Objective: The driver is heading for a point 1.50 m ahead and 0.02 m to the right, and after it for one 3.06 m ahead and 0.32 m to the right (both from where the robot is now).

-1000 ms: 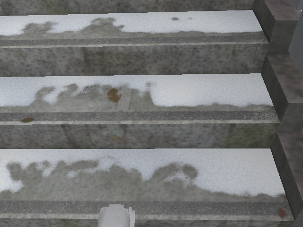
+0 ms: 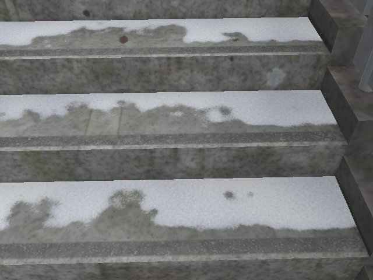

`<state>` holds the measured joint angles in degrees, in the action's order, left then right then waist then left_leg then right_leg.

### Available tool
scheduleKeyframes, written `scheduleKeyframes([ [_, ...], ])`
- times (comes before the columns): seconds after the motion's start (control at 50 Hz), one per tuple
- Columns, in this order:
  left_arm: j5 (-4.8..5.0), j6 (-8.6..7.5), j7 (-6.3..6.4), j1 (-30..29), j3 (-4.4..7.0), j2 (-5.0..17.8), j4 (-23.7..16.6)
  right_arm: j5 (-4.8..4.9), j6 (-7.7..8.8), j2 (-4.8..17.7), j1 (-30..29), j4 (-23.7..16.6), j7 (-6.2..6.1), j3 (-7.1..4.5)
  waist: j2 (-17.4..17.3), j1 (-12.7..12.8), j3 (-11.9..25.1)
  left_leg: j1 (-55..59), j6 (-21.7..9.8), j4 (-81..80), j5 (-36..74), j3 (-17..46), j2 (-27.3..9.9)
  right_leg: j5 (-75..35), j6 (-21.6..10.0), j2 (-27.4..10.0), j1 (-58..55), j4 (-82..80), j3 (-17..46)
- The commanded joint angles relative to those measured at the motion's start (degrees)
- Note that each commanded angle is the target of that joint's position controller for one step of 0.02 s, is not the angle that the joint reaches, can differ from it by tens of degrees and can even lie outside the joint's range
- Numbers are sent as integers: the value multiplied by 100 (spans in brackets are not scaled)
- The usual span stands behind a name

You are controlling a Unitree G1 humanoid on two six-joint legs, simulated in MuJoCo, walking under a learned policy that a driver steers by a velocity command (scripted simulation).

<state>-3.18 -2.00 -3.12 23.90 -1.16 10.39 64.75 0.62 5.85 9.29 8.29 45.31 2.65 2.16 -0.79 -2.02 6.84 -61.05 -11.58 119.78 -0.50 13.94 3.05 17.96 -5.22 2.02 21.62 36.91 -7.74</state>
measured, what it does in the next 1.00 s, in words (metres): climbs: left foot 0.15 m higher, then right foot 0.15 m higher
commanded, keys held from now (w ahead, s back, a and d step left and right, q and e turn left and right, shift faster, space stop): w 0.36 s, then no key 0.64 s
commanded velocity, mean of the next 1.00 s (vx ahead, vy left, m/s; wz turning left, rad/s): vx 0.29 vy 0.00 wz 0.00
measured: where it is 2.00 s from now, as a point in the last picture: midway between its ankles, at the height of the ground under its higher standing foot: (162, 163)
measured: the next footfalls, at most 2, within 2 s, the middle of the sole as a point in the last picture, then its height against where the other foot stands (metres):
left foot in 0.30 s outside the picture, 0.15 m higher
right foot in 0.78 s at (207, 240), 0.15 m higher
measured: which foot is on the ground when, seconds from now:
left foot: up 0.00-0.28, down 0.30-0.88, up 0.90-1.00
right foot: down 0.00-0.34, up 0.36-0.76, down 0.78-1.00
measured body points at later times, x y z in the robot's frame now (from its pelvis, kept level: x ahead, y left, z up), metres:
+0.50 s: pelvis +0.28 +0.07 +0.14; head +0.26 +0.09 +0.59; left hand +0.39 +0.30 +0.01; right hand +0.31 -0.17 +0.00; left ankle +0.31 +0.14 -0.57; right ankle +0.24 -0.11 -0.30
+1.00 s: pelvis +0.46 +0.05 +0.26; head +0.46 +0.06 +0.71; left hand +0.59 +0.26 +0.13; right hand +0.47 -0.18 +0.11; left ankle +0.34 +0.18 -0.33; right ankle +0.54 -0.04 -0.42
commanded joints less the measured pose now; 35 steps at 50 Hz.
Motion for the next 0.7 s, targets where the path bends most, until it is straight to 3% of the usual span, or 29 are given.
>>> scheduleKeyframes([
  [0.02,-88,-279,-83,-899,-288,-521,-393,-54,-175,-560,532,-82,-92,351,295,-565,-737,-337,356,-136,862,-863,-134,-907,-267,-844,1502,-1795,495],
  [0.04,-6,-267,-39,-694,-284,-368,-320,-70,-229,-575,486,-150,-185,365,426,-529,-868,-502,550,-359,790,-975,-262,-616,-356,-855,1570,-1843,619],
  [0.06,34,-245,3,-220,-291,-176,-139,-71,-251,-857,-358,-494,-218,511,693,-226,-1040,-1220,582,380,224,-1221,-237,-840,-401,-1018,1220,-2030,1023],
  [0.1,145,-228,163,451,-173,154,-46,-62,-181,-737,-862,-795,-271,585,624,69,-1037,-2066,726,-467,-161,-1215,-544,-261,-352,-1129,48,-2120,1378],
  [0.12,230,-178,249,771,-216,-14,-2,-24,-114,-578,-1403,-1042,-207,591,545,299,-933,-2276,795,-1042,-258,-1277,-736,-412,-261,-1207,-467,-2187,1677],
  [0.16,250,-139,457,1202,-145,210,-49,-60,-33,-434,-2121,-1351,-103,633,369,633,-629,-2021,994,-2068,-397,-2114,-1009,-675,-424,-1541,-1113,-2837,1976],
  [0.18,316,-115,582,1363,-48,325,-19,-104,-27,-609,-2617,-1584,-89,702,498,716,-598,-1496,1000,-2592,-1019,-1908,-1278,-997,-536,-1904,-1261,-3348,2235],
  [0.2,388,-37,627,1792,-71,105,156,-86,-39,-684,-3010,-1615,-40,712,190,893,-581,-1615,999,-2825,-1328,-2243,-1169,-1570,-441,-1750,-1962,-3315,1778],
  [0.22,388,-102,595,1413,26,394,7,17,-30,-694,-2745,-1587,39,708,806,637,-622,-774,848,-3879,-1694,-2166,-1273,-1986,-581,-1987,-2058,-3560,1768],
  [0.24,430,-57,578,1133,28,366,-83,-54,-35,-626,-2237,-1334,65,652,864,358,-323,659,760,-4498,-2109,-2461,-895,-3842,-577,-1688,-1850,-3225,1128],
  [0.26,190,-110,468,1497,-8,480,123,99,35,-418,-2201,-1528,37,517,1503,139,-55,1847,511,-4698,-2736,-2809,-282,-7965,-629,-1582,-1856,-2568,760],
  [0.28,98,-174,399,1539,26,690,124,148,36,-71,-1491,-1366,0,313,1764,-249,390,2597,367,-5313,-2939,-2704,22,-9840,-612,-1664,-2449,-1923,790],
  [0.3,108,-238,355,1036,127,1036,-47,84,18,394,-478,-1071,-25,68,1925,-876,790,3432,141,-5979,-2600,-1985,-147,-10399,-565,-1750,-2612,-1015,833],
  [0.32,130,-381,304,531,175,995,-370,-57,-33,798,764,-579,-66,-141,1314,-1203,1462,5239,-277,-6364,-2305,-372,-804,-9815,-455,-1477,-1148,351,803],
  [0.34,223,-587,163,527,130,498,-512,-229,-216,1400,1747,-173,-189,-416,-688,-1221,2088,6728,-943,-8519,-3996,2444,-1683,-6357,-233,-528,595,2323,1019],
  [0.36,179,-704,-18,213,171,231,-458,-272,-354,1480,1969,130,-337,-460,-1463,-1148,2102,6697,-1192,-10558,-4713,4698,-2449,-1262,-43,303,1641,5366,1847],
  [0.38,303,-706,-144,-175,244,-19,-750,-186,-323,863,1426,254,-321,-269,-910,-652,991,5541,-672,-10423,-4198,4030,-2477,-856,-134,152,2399,7079,2555],
  [0.4,339,-572,-102,-912,97,-323,-1318,-260,-295,240,822,339,-240,-132,-665,-378,-173,4227,-287,-10076,-2806,2591,-2320,-950,-265,163,2945,7916,2238],
  [0.42,318,-477,-7,-961,74,-393,-1602,-274,-293,-185,772,767,-136,-63,-192,33,-600,3856,9,-9820,-1534,1264,-2088,-954,-354,195,3382,8764,1992],
  [0.44,325,-407,47,-790,47,-377,-1709,-283,-260,-494,745,970,-45,0,81,301,-599,3849,342,-9610,-788,352,-1782,-1025,-489,109,3572,8793,2064],
  [0.46,404,-370,58,-567,-51,-601,-1794,-319,-258,-645,714,1163,38,7,97,596,-765,3793,615,-9582,-394,-341,-1492,-1029,-614,187,3761,8867,2261],
  [0.5,548,-260,113,-305,-164,-652,-1752,-366,-236,-701,432,1131,113,47,34,888,-876,3532,929,-9616,12,-1404,-1258,-1442,-558,106,4053,8046,2156],
  [0.54,429,-150,255,-592,-208,-498,-1846,-424,-193,-532,348,1118,89,81,-104,940,-872,2884,1006,-9826,740,-2254,-915,-2169,-305,128,3639,6829,1564],
  [0.56,355,-104,327,-652,-226,-589,-1737,-484,-160,-484,724,1307,61,127,-323,820,-655,3092,857,-9699,1631,-2219,-940,-2449,-165,200,3735,7221,1256],
  [0.6,377,-54,439,-753,-215,-529,-1728,-463,-183,-191,1277,1467,-95,141,-703,622,-558,3756,741,-9715,2380,-1963,-1109,-2143,68,169,4309,7365,1131],
  [0.62,371,-64,404,-1378,-315,-706,-2087,-390,-259,40,1520,1552,-188,86,-790,487,-647,4165,829,-9680,3058,-1871,-1134,-1602,117,108,4634,7372,1103],
  [0.64,306,-94,358,-1826,-343,-608,-2339,-362,-338,204,1629,1505,-300,23,-740,392,-579,4541,908,-9733,2980,-1862,-1081,-1464,203,-14,4752,6555,984],
  [0.66,239,-125,324,-2310,-383,-582,-2555,-322,-381,111,1821,1530,-428,49,-653,255,-468,4901,883,-9818,3194,-1571,-1203,-1286,295,-212,4812,6152,956],
  [0.7,191,-121,231,-2699,-396,-517,-2772,-330,-426,264,2094,1504,-637,0,-441,132,-123,5929,766,-9993,3172,-1176,-1627,-1215,479,-570,5002,5500,885],
])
